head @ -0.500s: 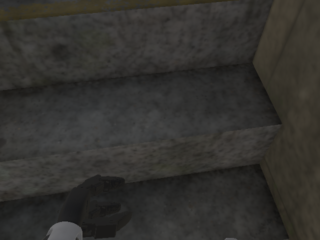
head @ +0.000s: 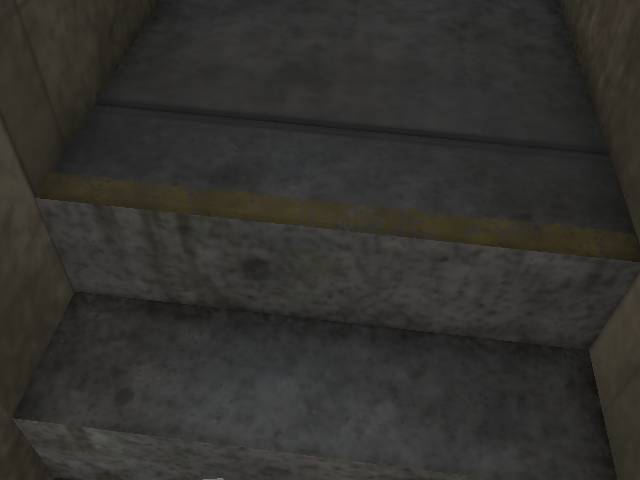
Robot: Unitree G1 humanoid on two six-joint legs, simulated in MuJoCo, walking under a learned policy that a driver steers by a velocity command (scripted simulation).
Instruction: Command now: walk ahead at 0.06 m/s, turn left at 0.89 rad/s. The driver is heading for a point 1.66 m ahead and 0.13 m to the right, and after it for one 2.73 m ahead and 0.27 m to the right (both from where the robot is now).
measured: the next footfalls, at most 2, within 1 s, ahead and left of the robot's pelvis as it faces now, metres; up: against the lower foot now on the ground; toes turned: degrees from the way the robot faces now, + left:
left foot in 0.22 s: +0.10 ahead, +0.25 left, +0.00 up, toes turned +9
right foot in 0.64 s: +0.22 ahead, -0.03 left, +0.21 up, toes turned +18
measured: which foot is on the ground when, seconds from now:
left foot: up 0.00-0.20, down 0.22-1.00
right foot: down 0.00-0.22, up 0.24-0.62, down 0.64-1.00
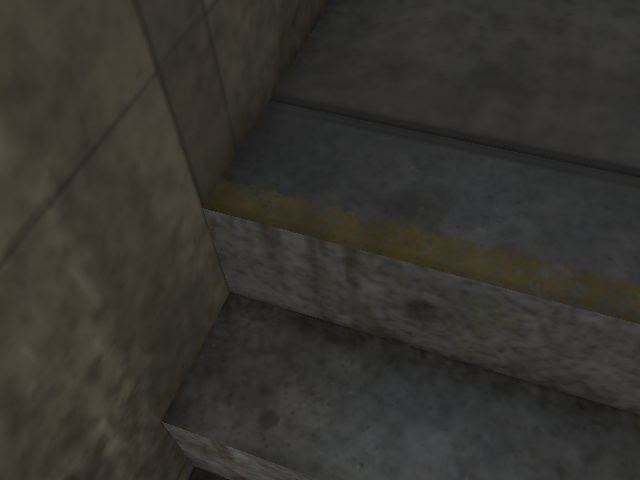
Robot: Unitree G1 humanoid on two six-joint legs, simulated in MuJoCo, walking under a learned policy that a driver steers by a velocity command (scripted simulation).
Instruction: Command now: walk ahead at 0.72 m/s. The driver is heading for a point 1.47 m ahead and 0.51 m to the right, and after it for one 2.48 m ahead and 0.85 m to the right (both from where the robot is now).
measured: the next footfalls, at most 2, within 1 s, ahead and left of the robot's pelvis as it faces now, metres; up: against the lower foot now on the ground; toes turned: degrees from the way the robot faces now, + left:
left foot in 0.22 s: -0.07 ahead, +0.05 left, +0.00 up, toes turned +12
left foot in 0.74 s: -0.06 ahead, +0.07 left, +0.07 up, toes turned -10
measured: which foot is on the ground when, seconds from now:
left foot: down 0.00-0.02, up 0.04-0.20, down 0.22-0.48, up 0.50-0.72, down 0.74-1.00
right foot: down 0.00-1.00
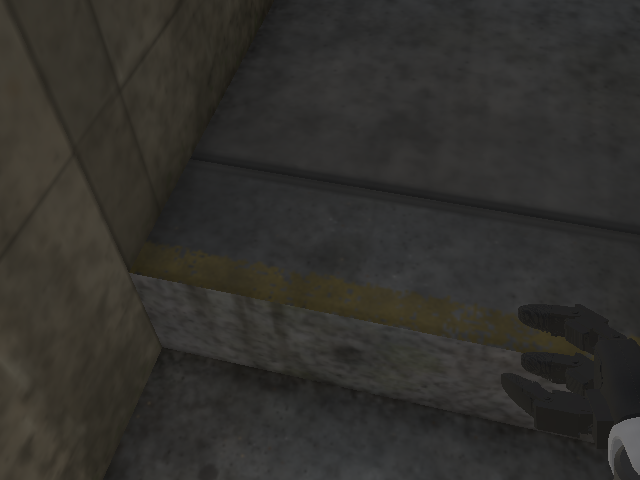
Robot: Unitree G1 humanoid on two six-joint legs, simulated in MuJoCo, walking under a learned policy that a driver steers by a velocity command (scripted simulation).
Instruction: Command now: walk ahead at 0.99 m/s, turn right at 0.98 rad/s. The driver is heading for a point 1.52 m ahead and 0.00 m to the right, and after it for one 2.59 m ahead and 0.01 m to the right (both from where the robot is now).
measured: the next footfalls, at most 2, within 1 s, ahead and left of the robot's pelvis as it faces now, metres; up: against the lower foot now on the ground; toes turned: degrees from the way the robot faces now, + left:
left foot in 0.44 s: -0.13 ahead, +0.13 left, -0.02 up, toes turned -23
left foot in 0.86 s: +0.12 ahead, +0.34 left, +0.14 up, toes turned +4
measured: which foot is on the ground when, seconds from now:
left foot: down 0.00-0.26, up 0.28-0.42, down 0.44-0.52, up 0.54-0.84, down 0.86-1.00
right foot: down 0.00-0.72, up 0.74-1.00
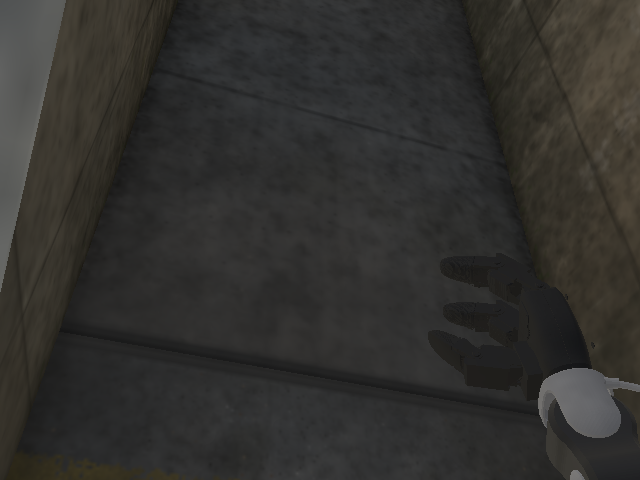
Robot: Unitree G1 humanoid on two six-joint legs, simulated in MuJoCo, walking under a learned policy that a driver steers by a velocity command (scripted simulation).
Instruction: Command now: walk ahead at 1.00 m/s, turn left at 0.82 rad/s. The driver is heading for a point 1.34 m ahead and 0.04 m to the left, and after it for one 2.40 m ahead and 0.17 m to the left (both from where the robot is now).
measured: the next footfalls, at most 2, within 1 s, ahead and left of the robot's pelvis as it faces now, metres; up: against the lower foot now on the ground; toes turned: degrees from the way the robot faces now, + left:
right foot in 0.16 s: +0.22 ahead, -0.18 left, +0.23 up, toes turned +9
left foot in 0.50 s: -0.06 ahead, -0.08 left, +0.00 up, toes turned +16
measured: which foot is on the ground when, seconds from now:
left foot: down 0.00-0.18, up 0.20-0.48, down 0.50-0.88, up 0.90-1.00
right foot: up 0.00-0.14, down 0.16-0.46, up 0.48-0.64, down 0.66-0.80, up 0.82-0.88, down 0.90-1.00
